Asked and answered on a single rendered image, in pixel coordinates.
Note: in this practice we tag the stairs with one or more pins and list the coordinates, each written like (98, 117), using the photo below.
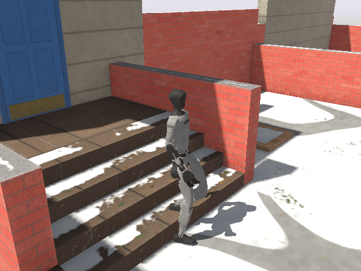
(109, 208)

